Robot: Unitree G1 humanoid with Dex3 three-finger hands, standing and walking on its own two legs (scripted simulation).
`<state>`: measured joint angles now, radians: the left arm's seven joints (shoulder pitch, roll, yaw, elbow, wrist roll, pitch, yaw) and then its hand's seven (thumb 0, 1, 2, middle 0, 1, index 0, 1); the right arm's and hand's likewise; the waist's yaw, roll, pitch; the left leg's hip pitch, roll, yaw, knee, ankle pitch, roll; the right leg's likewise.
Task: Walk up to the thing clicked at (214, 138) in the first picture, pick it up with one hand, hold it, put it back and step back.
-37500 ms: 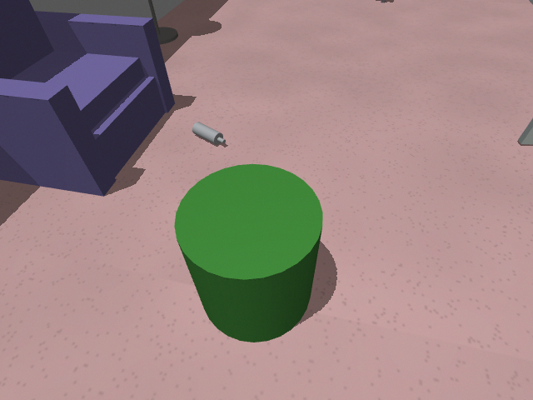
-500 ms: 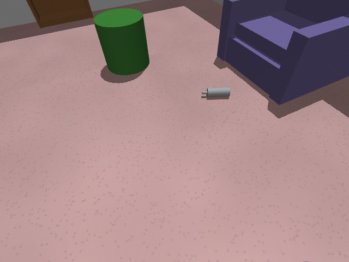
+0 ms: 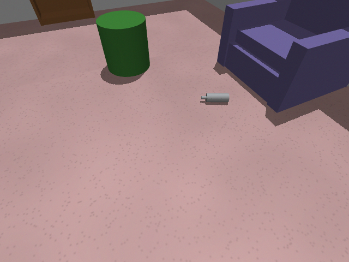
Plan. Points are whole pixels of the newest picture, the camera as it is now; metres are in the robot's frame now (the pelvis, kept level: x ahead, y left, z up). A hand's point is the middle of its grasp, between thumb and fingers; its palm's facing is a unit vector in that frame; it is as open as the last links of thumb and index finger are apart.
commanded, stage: stand
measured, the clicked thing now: (214, 97) +1.55 -0.31 -0.73
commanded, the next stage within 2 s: none
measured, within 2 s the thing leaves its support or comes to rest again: neither
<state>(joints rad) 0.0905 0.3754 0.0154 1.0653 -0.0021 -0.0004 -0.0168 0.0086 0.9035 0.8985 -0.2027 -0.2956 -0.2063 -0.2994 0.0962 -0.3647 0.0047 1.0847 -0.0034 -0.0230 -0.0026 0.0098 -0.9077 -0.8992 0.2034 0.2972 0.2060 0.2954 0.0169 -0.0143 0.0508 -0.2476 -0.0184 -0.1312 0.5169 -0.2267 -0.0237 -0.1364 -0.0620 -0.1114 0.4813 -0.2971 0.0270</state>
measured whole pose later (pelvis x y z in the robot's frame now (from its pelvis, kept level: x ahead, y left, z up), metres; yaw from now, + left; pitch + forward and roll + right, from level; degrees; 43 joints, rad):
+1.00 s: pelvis +0.00 -0.01 +0.01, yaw -3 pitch -2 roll +0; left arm 0.10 0.35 0.01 1.14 0.00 -0.01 -0.01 0.01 0.90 0.90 -0.20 -0.30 -0.21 -0.30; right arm 0.08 -0.34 0.01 1.15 0.00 -0.01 0.01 0.01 -0.91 -0.90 0.20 0.30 0.21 0.30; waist 0.01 0.00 0.04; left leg -0.17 0.01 -0.08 0.34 -0.14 -0.04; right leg -0.09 -0.04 -0.06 0.34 -0.21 0.02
